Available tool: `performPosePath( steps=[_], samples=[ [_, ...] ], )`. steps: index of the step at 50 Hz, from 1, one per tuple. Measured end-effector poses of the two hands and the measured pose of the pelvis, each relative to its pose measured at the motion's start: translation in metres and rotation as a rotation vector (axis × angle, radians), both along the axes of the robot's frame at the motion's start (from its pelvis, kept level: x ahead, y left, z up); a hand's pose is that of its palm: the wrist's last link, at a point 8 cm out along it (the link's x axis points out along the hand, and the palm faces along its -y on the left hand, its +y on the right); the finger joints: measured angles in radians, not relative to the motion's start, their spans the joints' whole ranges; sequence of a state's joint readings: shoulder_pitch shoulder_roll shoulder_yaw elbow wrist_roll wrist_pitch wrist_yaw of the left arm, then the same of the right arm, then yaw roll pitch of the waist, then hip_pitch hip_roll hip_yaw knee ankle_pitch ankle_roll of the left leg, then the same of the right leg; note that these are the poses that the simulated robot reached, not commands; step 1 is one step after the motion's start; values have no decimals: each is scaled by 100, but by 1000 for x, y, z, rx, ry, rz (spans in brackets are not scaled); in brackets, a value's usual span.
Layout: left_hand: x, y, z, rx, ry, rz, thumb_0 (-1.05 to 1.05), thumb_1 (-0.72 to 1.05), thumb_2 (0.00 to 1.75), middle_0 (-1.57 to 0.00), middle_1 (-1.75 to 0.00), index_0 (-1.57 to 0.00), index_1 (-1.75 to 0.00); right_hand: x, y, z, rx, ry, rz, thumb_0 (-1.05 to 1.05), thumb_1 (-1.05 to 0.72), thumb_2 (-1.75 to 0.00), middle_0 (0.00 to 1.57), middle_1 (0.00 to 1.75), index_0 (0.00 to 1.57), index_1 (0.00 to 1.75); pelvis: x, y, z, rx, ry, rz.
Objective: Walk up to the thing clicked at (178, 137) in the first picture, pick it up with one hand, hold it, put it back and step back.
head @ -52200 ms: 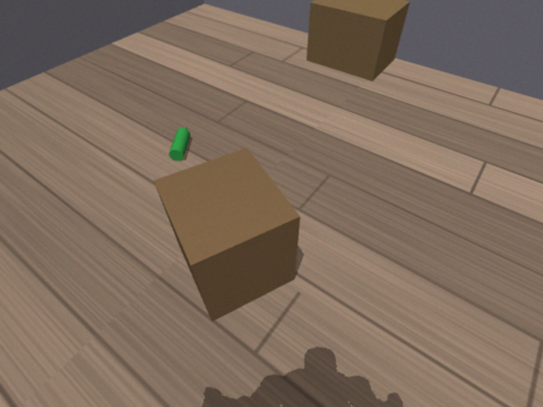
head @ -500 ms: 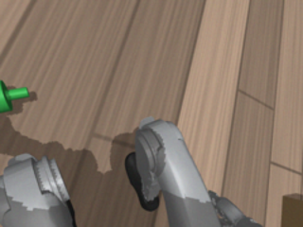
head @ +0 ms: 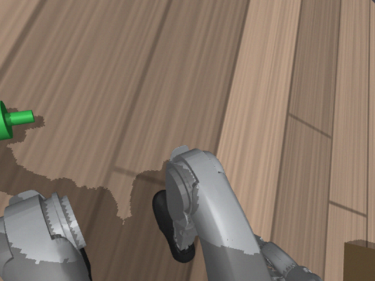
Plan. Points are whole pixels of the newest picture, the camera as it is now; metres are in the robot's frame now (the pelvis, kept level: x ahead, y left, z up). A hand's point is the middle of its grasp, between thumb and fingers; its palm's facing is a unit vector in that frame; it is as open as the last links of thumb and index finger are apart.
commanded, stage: open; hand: left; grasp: from above
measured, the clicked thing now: out of the picture +0.45 +0.31 -0.26
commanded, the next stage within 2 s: withdraw in 0.40 s
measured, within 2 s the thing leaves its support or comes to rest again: neither
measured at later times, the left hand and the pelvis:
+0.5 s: hand out of the picture +0.44 +0.32 -0.24, palm faces -0.48 -0.13 -0.87, open 13.9 cm; pelvis +0.00 +0.00 +0.00, yaw +0 degrees
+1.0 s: hand out of the picture +0.45 +0.36 -0.09, palm faces -0.34 -0.10 -0.93, open 14.1 cm; pelvis +0.00 +0.00 +0.04, yaw +4 degrees
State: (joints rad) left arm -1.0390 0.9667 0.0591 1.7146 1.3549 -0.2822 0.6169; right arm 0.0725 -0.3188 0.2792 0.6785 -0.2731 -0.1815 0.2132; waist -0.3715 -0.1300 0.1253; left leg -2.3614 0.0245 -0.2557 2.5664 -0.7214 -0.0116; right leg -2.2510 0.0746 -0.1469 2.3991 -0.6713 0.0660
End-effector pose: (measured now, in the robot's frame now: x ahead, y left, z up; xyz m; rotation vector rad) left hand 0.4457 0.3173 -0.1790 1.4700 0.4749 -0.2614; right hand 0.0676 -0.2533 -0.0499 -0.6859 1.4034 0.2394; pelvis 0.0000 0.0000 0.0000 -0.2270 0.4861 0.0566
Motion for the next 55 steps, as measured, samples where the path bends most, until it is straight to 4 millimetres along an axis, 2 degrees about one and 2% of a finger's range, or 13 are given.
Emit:
performPosePath(
  steps=[15,28,33,37,43,49,52,55],
  samples=[
    [0,8,-5,1,42,58,0,-46,97,-11,-98,-12,-98,2,0,2,11,4,-4,0,-90,-89,21,30,21,30,1,0,2,-1,13,3],
    [-3,9,-2,-17,37,17,0,-48,101,-8,-103,-9,-102,-3,-4,4,-11,33,-11,0,-90,-89,21,30,21,30,1,-2,3,0,3,6],
    [2,4,6,-11,-19,7,0,-48,99,-8,-103,-9,-101,-5,-3,2,5,19,-11,0,-90,-89,21,30,21,30,0,-2,2,3,-1,4],
    [12,4,27,3,-133,46,0,-48,99,-8,-102,-10,-101,-6,-2,0,34,9,-33,0,-90,-89,21,30,21,30,1,-3,3,8,18,1],
    [18,18,86,87,-237,173,0,-49,98,-8,-101,-9,-100,0,-2,-7,108,-23,-117,0,-90,-89,21,30,21,30,4,-4,12,23,75,9],
    [5,38,142,128,-116,287,0,-50,99,-8,-100,-8,-100,14,-3,-10,165,-74,-203,0,-90,-89,20,30,21,30,0,-4,33,55,97,32],
    [-2,37,164,112,-23,270,0,-51,101,-8,-100,-8,-100,19,-5,-5,169,-80,-224,0,-90,-90,20,30,20,30,-4,-6,47,70,98,50],
    [-9,30,177,83,55,219,0,-52,102,-8,-101,-8,-101,21,-10,4,146,-82,-227,0,-91,-90,20,30,20,30,-7,-8,59,80,95,63]
  ],
)
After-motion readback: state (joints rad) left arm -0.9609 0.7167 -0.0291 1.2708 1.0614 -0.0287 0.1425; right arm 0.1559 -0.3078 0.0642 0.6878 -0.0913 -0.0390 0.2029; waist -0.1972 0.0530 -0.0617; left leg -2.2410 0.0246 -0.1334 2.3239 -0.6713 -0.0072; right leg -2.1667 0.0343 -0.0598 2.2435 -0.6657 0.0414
